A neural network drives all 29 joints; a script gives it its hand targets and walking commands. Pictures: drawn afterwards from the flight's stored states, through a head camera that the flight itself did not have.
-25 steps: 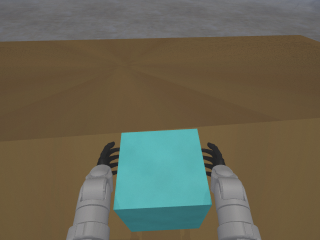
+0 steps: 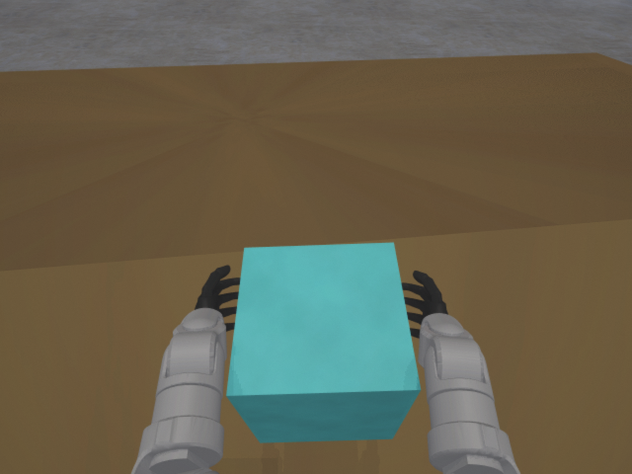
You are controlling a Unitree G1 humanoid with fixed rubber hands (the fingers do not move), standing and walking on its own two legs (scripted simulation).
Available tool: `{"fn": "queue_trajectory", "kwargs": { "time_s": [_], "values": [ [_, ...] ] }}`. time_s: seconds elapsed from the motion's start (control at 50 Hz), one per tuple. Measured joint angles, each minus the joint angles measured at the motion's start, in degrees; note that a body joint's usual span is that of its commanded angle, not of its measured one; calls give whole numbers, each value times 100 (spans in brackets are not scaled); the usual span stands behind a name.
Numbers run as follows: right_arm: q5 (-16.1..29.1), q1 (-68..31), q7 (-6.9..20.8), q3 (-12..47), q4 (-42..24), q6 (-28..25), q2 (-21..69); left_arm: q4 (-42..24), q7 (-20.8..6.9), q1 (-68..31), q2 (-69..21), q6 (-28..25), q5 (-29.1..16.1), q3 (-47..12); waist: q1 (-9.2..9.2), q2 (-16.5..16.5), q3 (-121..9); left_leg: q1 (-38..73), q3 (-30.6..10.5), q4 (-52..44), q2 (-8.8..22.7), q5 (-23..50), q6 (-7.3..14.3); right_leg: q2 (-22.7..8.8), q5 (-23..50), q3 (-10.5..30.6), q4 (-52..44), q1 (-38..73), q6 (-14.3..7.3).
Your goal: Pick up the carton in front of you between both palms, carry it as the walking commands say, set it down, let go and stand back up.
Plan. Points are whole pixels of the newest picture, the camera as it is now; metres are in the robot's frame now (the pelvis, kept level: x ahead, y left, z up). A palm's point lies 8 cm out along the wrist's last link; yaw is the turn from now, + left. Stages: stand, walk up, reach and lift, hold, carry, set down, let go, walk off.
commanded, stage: reach and lift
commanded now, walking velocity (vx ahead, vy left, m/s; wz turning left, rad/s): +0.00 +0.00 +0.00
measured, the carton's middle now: (322, 349) +0.30 +0.00 -0.05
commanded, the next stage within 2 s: hold in 0.44 s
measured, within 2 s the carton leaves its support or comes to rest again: neither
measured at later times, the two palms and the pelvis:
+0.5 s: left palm (209, 315) +0.30 +0.15 +0.04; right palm (436, 320) +0.30 -0.15 +0.04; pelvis +0.02 +0.00 +0.01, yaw +1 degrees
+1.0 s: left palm (202, 319) +0.29 +0.15 +0.05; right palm (436, 316) +0.29 -0.15 +0.05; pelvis +0.00 +0.00 +0.00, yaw +1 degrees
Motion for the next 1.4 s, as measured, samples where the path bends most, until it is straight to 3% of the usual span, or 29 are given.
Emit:
{"fn": "queue_trajectory", "kwargs": {
  "time_s": [0.16, 0.32, 0.48, 0.6, 1.0, 1.4],
  "values": [
    [20, 192, -47, 338, -196, 183, -42, -291, 10, 301, 94, 169, -133, -235, 9, -35, -57, 220, -81, -266, 5, 74, -1, -39, 70, -89, -317, 272, -23],
    [58, 341, -8, 402, -441, 272, -80, -483, 90, 403, 117, 285, -258, -447, -113, 14, 4, 279, -84, -273, -6, 37, 12, -58, 42, -107, -364, 356, -17],
    [124, 535, -55, 560, -668, 461, -121, -598, 85, 493, 138, 454, -288, -572, -46, -28, -52, 485, -30, -489, 19, 105, 14, -57, 79, -56, -475, 498, -29],
    [285, 658, -103, 732, -1009, 661, -143, -1080, 122, 738, 190, 682, -405, -760, 21, -60, -49, 647, -45, -594, 44, 155, -9, -45, 125, -72, -573, 659, -52],
    [-34, 95, -9, 310, -523, 715, -18, -518, 5, 222, 71, 662, -125, -283, -16, 6, 8, 514, -50, -353, 36, 146, -18, -33, 125, -129, -373, 557, -47],
    [67, 423, -17, 580, -832, 766, -97, -835, 66, 484, 137, 808, -234, -592, -39, -5, 31, 648, -14, -542, 37, 173, 13, -66, 166, -119, -598, 708, -35]
  ]
}}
